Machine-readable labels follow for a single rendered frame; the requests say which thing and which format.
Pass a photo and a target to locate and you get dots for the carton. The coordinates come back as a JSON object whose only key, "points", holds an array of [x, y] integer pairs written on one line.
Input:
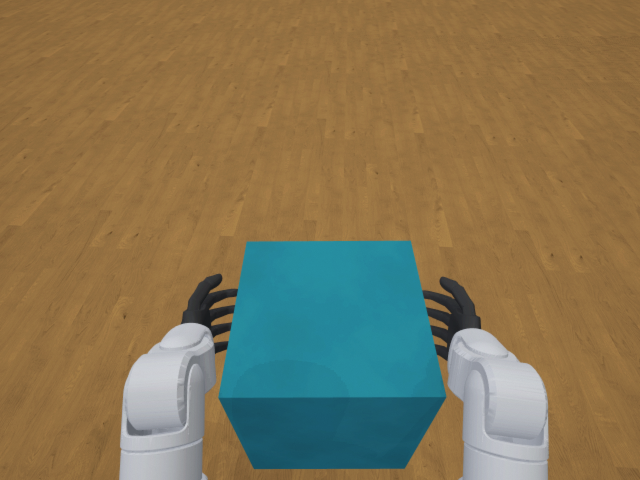
{"points": [[331, 362]]}

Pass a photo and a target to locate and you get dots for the robot right hand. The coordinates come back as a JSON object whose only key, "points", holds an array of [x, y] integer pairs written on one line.
{"points": [[462, 315]]}

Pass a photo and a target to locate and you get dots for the right robot forearm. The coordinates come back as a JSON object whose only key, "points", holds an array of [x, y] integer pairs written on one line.
{"points": [[505, 410]]}

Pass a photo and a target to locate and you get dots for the left robot forearm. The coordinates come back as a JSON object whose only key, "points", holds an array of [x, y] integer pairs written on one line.
{"points": [[163, 411]]}

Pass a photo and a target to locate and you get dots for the robot left hand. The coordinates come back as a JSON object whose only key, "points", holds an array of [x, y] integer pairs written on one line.
{"points": [[201, 301]]}

